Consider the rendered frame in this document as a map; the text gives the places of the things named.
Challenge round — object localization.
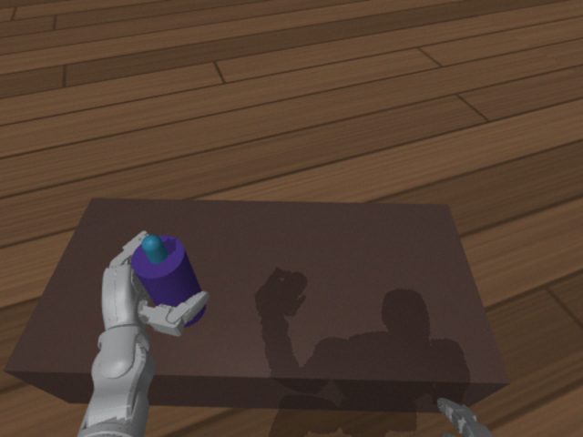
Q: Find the bottle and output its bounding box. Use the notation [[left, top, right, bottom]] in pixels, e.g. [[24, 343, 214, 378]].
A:
[[131, 235, 206, 328]]

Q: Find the left robot hand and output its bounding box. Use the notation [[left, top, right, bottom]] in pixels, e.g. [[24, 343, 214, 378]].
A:
[[102, 231, 210, 336]]

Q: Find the right robot hand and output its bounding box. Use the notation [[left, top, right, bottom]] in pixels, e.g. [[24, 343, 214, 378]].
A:
[[437, 398, 493, 437]]

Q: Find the left robot arm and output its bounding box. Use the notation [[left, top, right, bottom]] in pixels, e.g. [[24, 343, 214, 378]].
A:
[[77, 324, 155, 437]]

